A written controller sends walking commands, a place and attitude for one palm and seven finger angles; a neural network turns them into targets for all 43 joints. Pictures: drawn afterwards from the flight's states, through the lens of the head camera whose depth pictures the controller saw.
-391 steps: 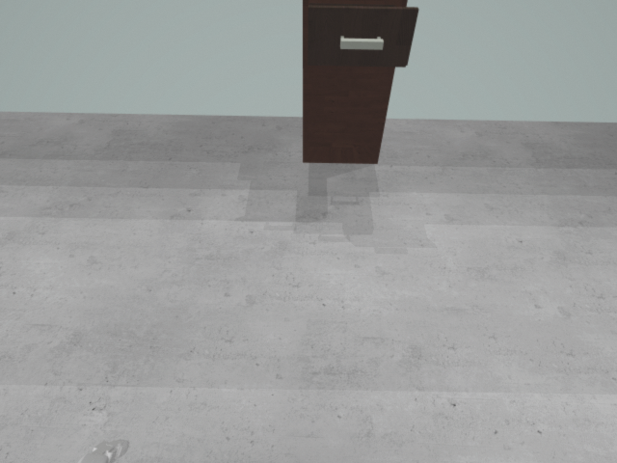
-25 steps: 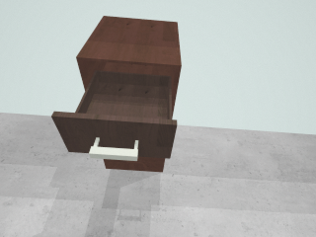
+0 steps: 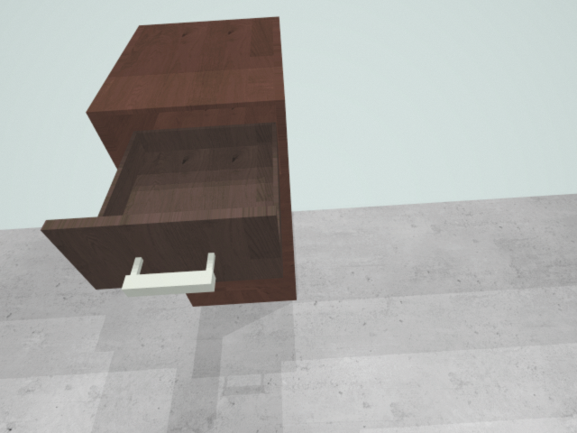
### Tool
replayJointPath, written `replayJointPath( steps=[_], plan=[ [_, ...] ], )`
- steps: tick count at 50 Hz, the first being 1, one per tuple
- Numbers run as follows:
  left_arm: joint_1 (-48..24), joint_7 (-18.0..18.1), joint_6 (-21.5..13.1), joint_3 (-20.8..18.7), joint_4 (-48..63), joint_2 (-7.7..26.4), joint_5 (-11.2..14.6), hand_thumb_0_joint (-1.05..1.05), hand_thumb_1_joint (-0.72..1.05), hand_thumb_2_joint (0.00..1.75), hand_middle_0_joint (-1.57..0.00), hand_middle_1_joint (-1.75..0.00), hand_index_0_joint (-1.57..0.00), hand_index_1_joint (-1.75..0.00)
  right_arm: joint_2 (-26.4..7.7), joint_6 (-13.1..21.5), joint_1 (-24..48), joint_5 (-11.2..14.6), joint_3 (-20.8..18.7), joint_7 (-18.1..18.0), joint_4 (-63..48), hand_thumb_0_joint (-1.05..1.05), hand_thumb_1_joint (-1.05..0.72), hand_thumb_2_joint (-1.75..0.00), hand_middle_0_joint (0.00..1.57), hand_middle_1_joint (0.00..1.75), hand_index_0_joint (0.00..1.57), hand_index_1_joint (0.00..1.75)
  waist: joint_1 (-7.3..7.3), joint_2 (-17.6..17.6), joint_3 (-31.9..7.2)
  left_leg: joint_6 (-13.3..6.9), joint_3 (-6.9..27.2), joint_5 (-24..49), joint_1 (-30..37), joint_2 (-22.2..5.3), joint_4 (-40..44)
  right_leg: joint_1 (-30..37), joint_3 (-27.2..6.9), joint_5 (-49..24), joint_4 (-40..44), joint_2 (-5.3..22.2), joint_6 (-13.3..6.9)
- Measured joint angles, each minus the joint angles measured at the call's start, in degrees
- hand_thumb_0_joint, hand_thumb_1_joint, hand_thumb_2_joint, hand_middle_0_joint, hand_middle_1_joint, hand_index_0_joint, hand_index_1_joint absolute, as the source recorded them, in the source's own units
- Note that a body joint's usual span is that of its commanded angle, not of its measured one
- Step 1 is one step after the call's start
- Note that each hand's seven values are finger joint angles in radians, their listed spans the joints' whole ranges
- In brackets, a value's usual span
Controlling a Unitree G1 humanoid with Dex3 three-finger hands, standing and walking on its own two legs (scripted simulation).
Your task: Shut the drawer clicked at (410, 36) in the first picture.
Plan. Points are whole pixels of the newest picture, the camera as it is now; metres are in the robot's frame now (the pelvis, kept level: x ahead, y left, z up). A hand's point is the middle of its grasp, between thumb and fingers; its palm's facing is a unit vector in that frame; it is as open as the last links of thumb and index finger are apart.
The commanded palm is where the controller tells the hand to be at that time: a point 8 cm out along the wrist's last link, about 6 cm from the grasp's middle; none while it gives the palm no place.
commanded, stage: come to a stop and stand still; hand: left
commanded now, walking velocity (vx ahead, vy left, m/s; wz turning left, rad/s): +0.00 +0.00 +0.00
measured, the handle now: (172, 272) +0.37 +0.20 -0.01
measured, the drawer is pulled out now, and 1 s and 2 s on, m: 0.30 0.30 0.30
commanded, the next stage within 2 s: look again from close up in 0.50 s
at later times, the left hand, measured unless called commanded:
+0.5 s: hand out of the picture +0.01 +0.15 -0.16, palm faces +0.05 -0.97 -0.23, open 7.3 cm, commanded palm none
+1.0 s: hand out of the picture +0.00 +0.17 -0.16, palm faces +0.05 -0.98 -0.20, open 7.4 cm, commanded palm none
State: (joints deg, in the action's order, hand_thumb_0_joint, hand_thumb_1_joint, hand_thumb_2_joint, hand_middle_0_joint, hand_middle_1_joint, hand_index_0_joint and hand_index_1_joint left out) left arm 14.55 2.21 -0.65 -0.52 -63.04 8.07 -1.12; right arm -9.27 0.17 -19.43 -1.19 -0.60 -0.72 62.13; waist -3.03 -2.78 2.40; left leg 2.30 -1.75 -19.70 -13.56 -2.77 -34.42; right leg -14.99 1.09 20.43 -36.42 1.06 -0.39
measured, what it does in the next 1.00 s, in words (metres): stands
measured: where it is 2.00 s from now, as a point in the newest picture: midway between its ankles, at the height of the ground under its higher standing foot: outside the picture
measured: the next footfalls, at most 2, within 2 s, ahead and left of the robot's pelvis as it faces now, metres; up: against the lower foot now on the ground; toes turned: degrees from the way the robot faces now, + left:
right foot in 1.94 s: +0.20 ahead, -0.14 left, +0.00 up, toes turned -4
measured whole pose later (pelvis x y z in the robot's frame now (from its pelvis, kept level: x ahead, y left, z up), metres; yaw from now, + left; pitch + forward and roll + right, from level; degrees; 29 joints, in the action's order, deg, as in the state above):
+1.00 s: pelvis +0.00 +0.00 +0.01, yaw +1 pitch -2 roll +1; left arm 16.1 1.3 -0.6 -0.4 -64.0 8.2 -0.6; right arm -7.4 0.7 -16.8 -0.9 1.0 -1.6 65.4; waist 0.0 -0.8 2.5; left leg 2.5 -1.2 -14.9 -8.3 -2.8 -25.0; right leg -9.7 2.0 16.1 -27.4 0.8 -0.6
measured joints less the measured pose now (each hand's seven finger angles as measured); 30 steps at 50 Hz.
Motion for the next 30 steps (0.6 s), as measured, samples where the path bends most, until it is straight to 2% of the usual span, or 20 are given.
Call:
replayJointPath(
  steps=[5,16,30],
  plan=[
    [-0.6,-0.3,0.2,0.0,0.8,0.1,0.4,0.01,0.94,0.90,-0.20,-0.30,-0.20,-0.30,0.2,0.0,0.3,-0.1,0.8,-0.4,-0.3,0.00,-0.91,-0.90,0.20,0.30,0.20,0.29,0.94,-0.8,-1.6,0.7,0.8,0.3,2.0,-0.5,1.6,1.9,0.8,0.4,0.9,-0.5,-0.8],
    [-0.4,-0.7,-0.4,0.1,1.0,0.3,0.6,0.00,0.93,0.90,-0.20,-0.30,-0.20,-0.30,-0.7,0.1,3.0,0.0,1.1,-0.6,0.4,0.01,-0.92,-0.90,0.20,0.30,0.20,0.29,1.96,-0.5,-0.4,1.9,1.6,3.2,4.4,-1.1,7.0,3.9,1.9,-1.2,4.5,-1.2,-2.1],
    [1.6,-1.0,-0.2,0.3,-1.0,-0.3,0.6,0.00,0.91,0.90,-0.20,-0.30,-0.20,-0.30,-0.4,-0.1,3.8,0.3,1.3,-0.8,2.3,0.00,-0.91,-0.90,0.20,0.30,0.20,0.29,2.79,1.1,0.6,2.2,1.8,4.4,5.5,-1.8,9.2,5.5,2.2,-3.0,7.8,-2.0,-2.2]
  ],
)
